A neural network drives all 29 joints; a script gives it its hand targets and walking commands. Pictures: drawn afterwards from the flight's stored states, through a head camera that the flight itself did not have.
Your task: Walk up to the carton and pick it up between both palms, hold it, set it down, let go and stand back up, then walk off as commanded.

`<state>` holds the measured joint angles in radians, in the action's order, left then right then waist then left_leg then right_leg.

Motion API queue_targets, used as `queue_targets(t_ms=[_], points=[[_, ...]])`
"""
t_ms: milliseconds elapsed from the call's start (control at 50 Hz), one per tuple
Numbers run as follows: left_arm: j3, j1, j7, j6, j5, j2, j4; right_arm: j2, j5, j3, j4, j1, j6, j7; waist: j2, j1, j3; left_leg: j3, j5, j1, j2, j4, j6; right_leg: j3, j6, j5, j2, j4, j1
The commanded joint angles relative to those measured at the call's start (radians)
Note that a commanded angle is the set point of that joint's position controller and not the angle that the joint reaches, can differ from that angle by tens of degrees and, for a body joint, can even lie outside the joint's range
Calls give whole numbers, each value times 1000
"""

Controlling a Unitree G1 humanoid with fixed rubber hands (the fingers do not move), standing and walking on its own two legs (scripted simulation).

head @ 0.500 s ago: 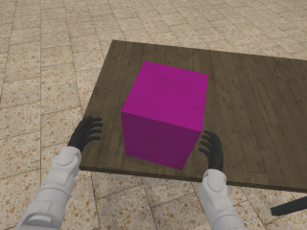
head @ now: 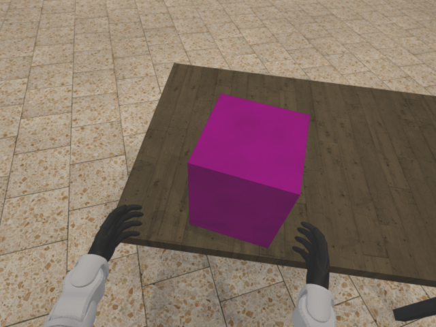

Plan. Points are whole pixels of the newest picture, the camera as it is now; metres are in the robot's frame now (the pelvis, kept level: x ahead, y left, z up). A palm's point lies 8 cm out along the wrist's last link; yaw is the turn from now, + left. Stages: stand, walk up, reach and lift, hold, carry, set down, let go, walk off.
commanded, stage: set down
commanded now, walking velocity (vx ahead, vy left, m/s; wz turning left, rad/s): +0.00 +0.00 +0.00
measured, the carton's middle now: (245, 173) +0.46 -0.03 -0.03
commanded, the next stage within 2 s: none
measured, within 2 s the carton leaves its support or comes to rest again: neither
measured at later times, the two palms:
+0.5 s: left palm (95, 272) +0.22 +0.24 -0.03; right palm (326, 296) +0.20 -0.16 -0.02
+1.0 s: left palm (104, 277) +0.22 +0.22 -0.03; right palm (335, 309) +0.18 -0.18 -0.03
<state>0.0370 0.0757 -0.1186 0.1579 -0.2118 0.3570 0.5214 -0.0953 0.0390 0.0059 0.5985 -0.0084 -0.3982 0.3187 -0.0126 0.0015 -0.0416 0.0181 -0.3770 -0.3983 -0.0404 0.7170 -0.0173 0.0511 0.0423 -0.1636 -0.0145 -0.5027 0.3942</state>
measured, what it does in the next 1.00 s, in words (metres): shifts its weight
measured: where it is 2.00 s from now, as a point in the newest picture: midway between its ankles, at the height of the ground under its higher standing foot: outside the picture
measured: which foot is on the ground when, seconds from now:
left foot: down 0.00-1.00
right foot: down 0.00-1.00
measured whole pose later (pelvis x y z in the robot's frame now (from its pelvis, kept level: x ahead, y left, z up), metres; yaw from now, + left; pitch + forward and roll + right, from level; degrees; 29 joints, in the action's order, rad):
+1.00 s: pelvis +0.05 +0.02 +0.01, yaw -3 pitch -11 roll -3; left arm 0.09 -0.29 -0.09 0.12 -0.16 0.25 0.37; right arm 0.05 0.09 0.01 0.55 -0.32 -0.38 0.12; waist 0.02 0.03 -0.13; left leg -0.06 -0.40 0.06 -0.01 0.52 -0.04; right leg -0.03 0.05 -0.21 -0.04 -0.41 0.01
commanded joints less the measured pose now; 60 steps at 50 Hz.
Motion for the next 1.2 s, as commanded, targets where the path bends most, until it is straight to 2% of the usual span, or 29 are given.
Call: queue_targets(t_ms=[0, 20, 60, 100, 120, 140, 200, 280, 300, 320, 340, 420, 480, 540, 560, 600, 620, 640, 660, 680, 700, 820, 920, 960, 1020, 1040, 1060, 1160, 1180], points=[[-63, 72, -21, 63, 15, 125, -268, -13, 17, -52, -154, -12, -86, -5, 223, 6, 322, 19, 389, 109, 24, -160, 127, -40, -94, 128, 36, 38, -274], [-63, 4, -30, 62, 17, 104, -243, 9, 3, -63, -162, -47, -108, -9, 192, 18, 292, 21, 450, 151, 19, -172, 133, -31, -94, 156, 46, 55, -278], [-35, 55, -38, 66, 13, 92, -231, 23, -2, -25, -141, 21, -130, -4, 194, -17, 255, 25, 439, 147, 17, -156, 137, -24, -93, 130, 51, 58, -246], [-6, 208, -26, 71, -42, 142, -178, 76, -28, 31, -164, 189, -92, -9, 154, -40, 188, 9, 168, 47, 13, -209, 115, -25, -98, -38, 36, 71, -234], [-31, 143, -14, 86, -38, 164, -226, 63, -14, 19, -213, 107, -95, -14, 148, -29, 169, 21, 136, 24, 2, -233, 111, -27, -98, -15, 42, 56, -312], [-50, -58, -10, 86, -18, 127, -294, 31, 18, -20, -227, -76, -122, -23, 137, 7, 168, 18, 268, 110, 9, -234, 122, -25, -95, 68, 40, 61, -340], [3, 9, 2, 117, -51, 98, -307, 65, 10, 34, -215, 18, -126, -50, 156, -26, 254, 35, 399, 132, 4, -202, 141, -10, -93, 88, 63, 50, -289], [-68, -134, -14, 124, -21, 145, -266, 57, 47, -28, -215, -124, -139, -62, 138, 23, 176, 6, 379, 172, 24, -202, 119, -42, -91, 115, 31, 62, -360], [-20, -27, -14, 122, -49, 128, -240, 65, 37, 11, -181, -11, -122, -66, 120, -22, 136, 24, 342, 144, 13, -212, 125, -30, -87, 75, 44, 60, -340], [-13, 67, -25, 110, -55, 158, -192, 71, 33, -8, -171, 67, -98, -61, 154, -20, 117, 15, 284, 123, 21, -206, 112, -42, -92, -1, 29, 63, -306], [-43, -181, -14, 116, -33, 134, -294, 73, 72, -58, -229, -148, -125, -74, 127, 41, 128, -4, 357, 188, 19, -227, 120, -34, -94, 78, 33, 67, -390], [11, -150, -6, 119, -34, 90, -317, 105, 74, 8, -190, -108, -119, -90, 195, -3, 68, 14, 430, 213, 13, -236, 145, -23, -100, 87, 51, 81, -339], [30, -164, 3, 109, -38, 91, -341, 143, 95, 13, -209, -81, -122, -107, 223, 17, 83, 21, 396, 197, 10, -246, 134, -25, -112, 57, 53, 78, -350], [-4, -257, 12, 88, -16, 91, -356, 146, 93, 9, -226, -200, -116, -130, 185, 19, 65, 8, 485, 246, 22, -253, 135, -30, -110, 117, 54, 89, -375], [3, -286, 7, 76, -23, 80, -368, 141, 91, 25, -219, -220, -121, -123, 166, -8, 61, 4, 543, 272, 20, -247, 139, -32, -101, 164, 56, 96, -375], [-8, -241, -3, 71, 5, 83, -312, 140, 59, -2, -169, -213, -99, -130, 155, 10, -4, -5, 431, 241, 26, -269, 117, -37, -98, 86, 51, 111, -364], [6, -277, -4, 77, -23, 81, -343, 138, 69, 6, -226, -242, -103, -130, 118, -7, 3, -11, 418, 231, 27, -278, 127, -43, -96, 109, 54, 113, -391], [3, -273, 0, 86, -16, 72, -392, 136, 76, 3, -265, -249, -100, -134, 122, 10, 3, -9, 436, 224, 22, -291, 121, -40, -97, 113, 53, 113, -408], [-13, -259, 11, 71, 15, 74, -353, 172, 67, 29, -198, -213, -76, -152, 178, 14, -25, 5, 417, 211, 16, -308, 129, -40, -104, 70, 55, 113, -401], [-3, -278, 10, 67, 0, 67, -356, 157, 54, 32, -225, -233, -79, -150, 130, 9, -21, -3, 435, 227, 14, -303, 126, -45, -103, 98, 57, 111, -398], [16, -261, 14, 64, 13, 34, -373, 167, 56, 21, -215, -226, -73, -160, 171, 9, -40, 2, 425, 223, 15, -307, 133, -43, -110, 93, 54, 106, -412], [26, -257, 23, 32, 18, 13, -309, 191, 46, 35, -203, -203, -31, -183, 117, 3, -101, -9, 364, 212, 15, -346, 125, -51, -103, 55, 51, 124, -419], [-11, -264, 39, -1, 58, 3, -305, 241, 35, 39, -216, -211, -17, -208, 121, 37, -71, -20, 470, 234, 16, -360, 131, -45, -102, 108, 58, 115, -460], [-15, -308, 31, -1, 60, -13, -309, 204, 51, 4, -234, -262, -30, -203, 98, 37, -57, -34, 551, 274, 29, -343, 132, -61, -86, 167, 48, 135, -470], [-6, -276, 35, -24, 75, -36, -266, 247, 15, 31, -185, -231, -23, -221, 75, 22, -55, -31, 493, 267, 22, -357, 126, -46, -88, 122, 62, 140, -444], [-24, -290, 34, 2, 62, -10, -283, 229, 20, 25, -260, -252, -36, -214, 40, 24, -32, -32, 508, 267, 20, -350, 116, -57, -86, 160, 55, 135, -454], [-11, -261, 43, -21, 96, -54, -277, 260, 12, 17, -175, -220, -16, -230, 112, 44, -60, -25, 548, 275, 23, -362, 142, -41, -95, 157, 60, 133, -460], [-21, -264, 52, -47, 121, -48, -254, 265, 14, 10, -136, -225, 1, -239, 119, 39, -108, -32, 491, 309, 27, -381, 125, -50, -98, 120, 50, 165, -448], [-23, -261, 50, -48, 114, -43, -271, 267, 16, 25, -145, -225, -4, -235, 82, 25, -79, -32, 533, 308, 22, -371, 129, -47, -88, 151, 56, 168, -460]])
